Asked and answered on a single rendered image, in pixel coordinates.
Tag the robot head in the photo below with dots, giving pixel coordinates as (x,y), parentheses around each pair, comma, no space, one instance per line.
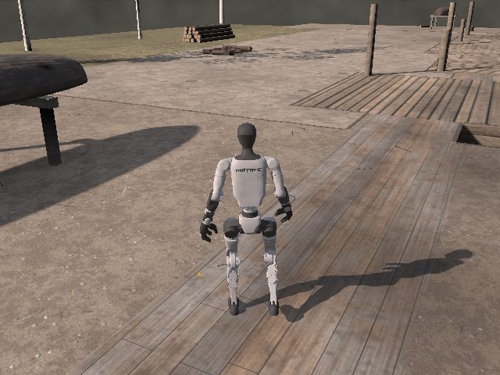
(246,134)

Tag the right robot forearm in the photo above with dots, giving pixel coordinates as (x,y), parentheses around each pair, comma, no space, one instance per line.
(285,202)

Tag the right robot hand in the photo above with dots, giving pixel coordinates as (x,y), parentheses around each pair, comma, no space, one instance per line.
(281,211)

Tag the robot right foot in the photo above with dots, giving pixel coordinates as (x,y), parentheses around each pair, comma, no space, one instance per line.
(274,309)

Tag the left robot forearm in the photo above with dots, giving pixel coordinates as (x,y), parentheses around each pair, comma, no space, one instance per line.
(210,210)

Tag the right robot upper arm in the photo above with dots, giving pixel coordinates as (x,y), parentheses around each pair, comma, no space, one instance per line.
(276,174)

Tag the left robot hand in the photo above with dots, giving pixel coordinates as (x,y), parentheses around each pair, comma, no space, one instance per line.
(204,230)

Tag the left robot upper arm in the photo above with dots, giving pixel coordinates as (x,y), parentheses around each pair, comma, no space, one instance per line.
(219,179)

